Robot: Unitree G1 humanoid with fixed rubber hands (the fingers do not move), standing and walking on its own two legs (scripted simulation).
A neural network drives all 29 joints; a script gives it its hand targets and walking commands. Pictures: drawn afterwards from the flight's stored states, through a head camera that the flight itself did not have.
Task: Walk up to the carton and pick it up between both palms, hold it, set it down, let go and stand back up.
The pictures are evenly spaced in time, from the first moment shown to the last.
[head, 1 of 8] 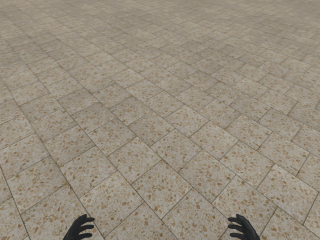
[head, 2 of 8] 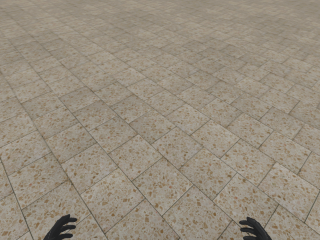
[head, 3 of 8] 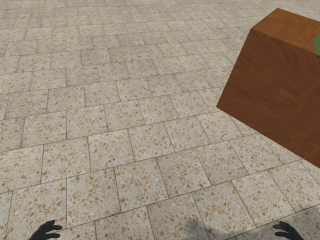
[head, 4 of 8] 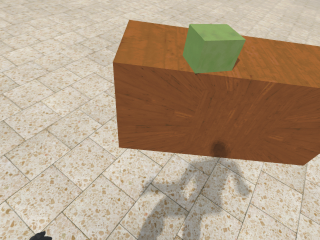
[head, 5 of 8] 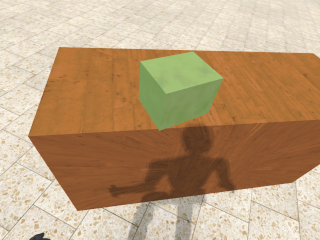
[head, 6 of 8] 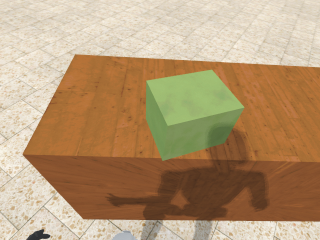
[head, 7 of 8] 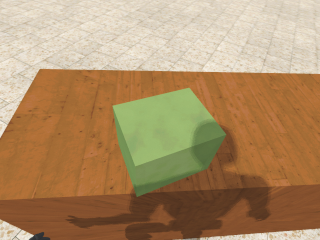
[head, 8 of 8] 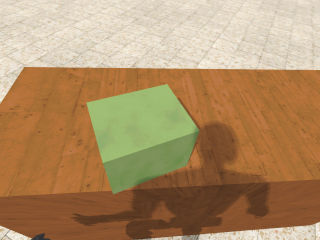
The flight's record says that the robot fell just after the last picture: no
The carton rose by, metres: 0.00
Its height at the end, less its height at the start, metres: +0.00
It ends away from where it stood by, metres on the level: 0.00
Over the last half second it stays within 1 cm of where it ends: yes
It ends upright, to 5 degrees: yes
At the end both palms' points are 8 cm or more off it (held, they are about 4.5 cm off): yes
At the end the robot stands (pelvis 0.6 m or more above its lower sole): yes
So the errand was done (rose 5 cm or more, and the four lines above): no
